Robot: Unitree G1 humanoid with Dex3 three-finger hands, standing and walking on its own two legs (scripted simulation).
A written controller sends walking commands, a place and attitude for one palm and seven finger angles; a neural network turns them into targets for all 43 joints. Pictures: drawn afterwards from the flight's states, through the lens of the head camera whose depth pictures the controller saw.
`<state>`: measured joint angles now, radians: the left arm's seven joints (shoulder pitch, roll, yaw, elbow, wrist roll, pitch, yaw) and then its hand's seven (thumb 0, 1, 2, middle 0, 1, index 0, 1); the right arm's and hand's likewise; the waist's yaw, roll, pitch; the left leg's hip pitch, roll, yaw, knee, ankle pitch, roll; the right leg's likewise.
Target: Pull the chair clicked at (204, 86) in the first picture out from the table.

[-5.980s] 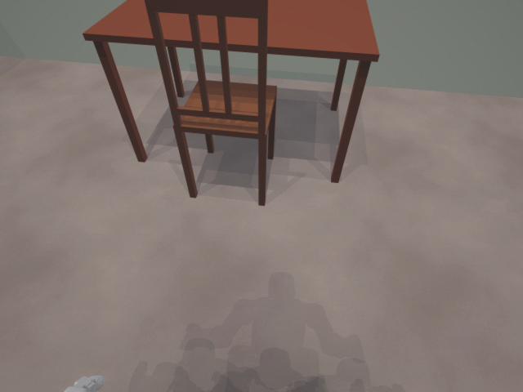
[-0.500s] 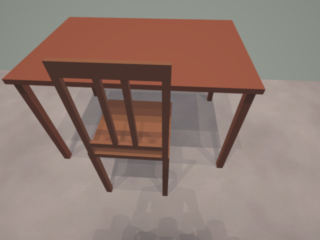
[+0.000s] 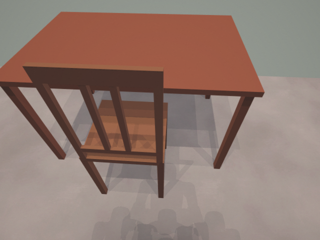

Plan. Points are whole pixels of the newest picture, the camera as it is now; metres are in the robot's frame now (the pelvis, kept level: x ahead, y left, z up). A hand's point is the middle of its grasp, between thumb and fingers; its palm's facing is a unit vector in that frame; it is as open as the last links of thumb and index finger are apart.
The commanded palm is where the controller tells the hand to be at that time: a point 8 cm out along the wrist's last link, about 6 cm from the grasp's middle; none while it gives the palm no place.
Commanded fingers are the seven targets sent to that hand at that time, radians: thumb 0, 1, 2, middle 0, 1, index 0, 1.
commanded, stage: look again from close up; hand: left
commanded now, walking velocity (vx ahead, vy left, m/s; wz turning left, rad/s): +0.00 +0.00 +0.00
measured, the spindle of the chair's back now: (97, 121) +0.50 +0.26 -0.06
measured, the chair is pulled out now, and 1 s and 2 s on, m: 0.00 0.00 0.00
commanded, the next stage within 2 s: raise the hand toward the chair's back in 0.90 s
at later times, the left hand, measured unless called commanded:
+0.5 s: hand out of the picture +0.05 +0.17 -0.17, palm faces +0.02 -0.98 -0.20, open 7.3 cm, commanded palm none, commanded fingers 0.00 0.90 0.90 -0.20 -0.30 -0.20 -0.30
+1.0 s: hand out of the picture +0.03 +0.17 -0.17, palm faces +0.02 -0.98 -0.18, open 7.4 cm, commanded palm +0.12 +0.22 -0.07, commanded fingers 0.00 0.88 0.89 -0.20 -0.30 -0.20 -0.30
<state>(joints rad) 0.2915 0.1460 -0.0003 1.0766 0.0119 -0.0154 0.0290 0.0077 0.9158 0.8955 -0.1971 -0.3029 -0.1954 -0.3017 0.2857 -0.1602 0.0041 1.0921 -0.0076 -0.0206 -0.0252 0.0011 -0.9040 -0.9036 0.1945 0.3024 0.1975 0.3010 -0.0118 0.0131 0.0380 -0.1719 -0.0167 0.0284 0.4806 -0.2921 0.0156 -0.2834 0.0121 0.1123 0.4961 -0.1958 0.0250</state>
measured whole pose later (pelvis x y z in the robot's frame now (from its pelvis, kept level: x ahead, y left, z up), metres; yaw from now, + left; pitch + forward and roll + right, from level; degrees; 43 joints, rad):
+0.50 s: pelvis +0.03 -0.01 +0.00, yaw +0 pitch -1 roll +0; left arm 0.25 0.17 0.00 1.08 0.01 -0.02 0.03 0.01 0.92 0.90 -0.20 -0.30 -0.20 -0.30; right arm 0.26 -0.16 0.01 1.12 -0.01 -0.02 -0.03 0.00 -0.90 -0.90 0.19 0.30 0.20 0.30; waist -0.01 0.00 0.04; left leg -0.11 0.01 0.02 0.44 -0.32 0.00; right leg -0.22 0.03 0.10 0.47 -0.22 0.01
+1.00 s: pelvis +0.03 +0.00 +0.00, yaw +0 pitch -2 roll +0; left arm 0.28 0.16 0.00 1.10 0.01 -0.01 0.03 0.01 0.92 0.90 -0.20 -0.30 -0.20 -0.30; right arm 0.29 -0.14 0.01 1.14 -0.01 -0.02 -0.04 0.00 -0.90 -0.90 0.19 0.30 0.20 0.30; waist -0.01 -0.01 0.04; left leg -0.09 0.00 0.02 0.43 -0.31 0.01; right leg -0.21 0.03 0.11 0.45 -0.22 0.02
